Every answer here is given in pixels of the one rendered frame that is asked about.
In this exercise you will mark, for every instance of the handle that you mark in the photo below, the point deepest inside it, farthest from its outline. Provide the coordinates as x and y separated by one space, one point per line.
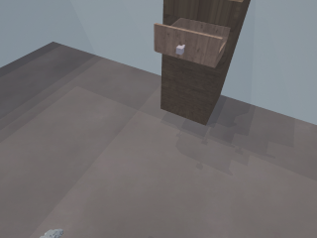
180 49

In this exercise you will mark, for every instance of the cabinet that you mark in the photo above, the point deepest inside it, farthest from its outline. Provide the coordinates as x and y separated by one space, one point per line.
190 89

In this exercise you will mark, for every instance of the drawer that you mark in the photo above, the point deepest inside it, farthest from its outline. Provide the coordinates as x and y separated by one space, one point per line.
204 43

